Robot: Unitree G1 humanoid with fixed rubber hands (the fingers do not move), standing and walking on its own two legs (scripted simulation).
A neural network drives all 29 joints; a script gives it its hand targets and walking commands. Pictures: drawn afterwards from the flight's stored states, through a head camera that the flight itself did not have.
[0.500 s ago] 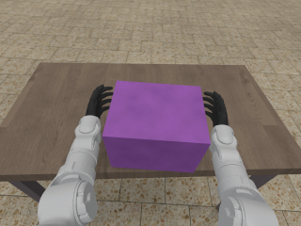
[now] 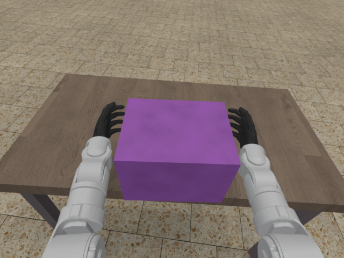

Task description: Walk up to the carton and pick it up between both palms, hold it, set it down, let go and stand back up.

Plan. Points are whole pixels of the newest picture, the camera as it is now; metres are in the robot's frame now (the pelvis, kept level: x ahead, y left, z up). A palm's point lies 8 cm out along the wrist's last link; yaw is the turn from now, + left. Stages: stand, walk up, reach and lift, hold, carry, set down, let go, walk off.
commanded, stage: reach and lift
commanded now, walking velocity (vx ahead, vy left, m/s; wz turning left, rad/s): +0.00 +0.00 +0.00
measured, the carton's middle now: (174, 150) +0.39 -0.02 +0.05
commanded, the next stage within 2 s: hold in 1.82 s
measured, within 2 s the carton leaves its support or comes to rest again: neither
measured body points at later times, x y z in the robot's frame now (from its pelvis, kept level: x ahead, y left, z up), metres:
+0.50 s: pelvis -0.03 +0.00 +0.00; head -0.05 +0.02 +0.45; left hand +0.38 +0.15 +0.15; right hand +0.35 -0.20 +0.14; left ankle -0.03 +0.12 -0.75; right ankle +0.01 -0.13 -0.75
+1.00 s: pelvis -0.02 +0.00 +0.00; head -0.07 +0.03 +0.45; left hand +0.35 +0.16 +0.17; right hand +0.34 -0.19 +0.17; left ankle -0.03 +0.12 -0.75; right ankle +0.01 -0.13 -0.75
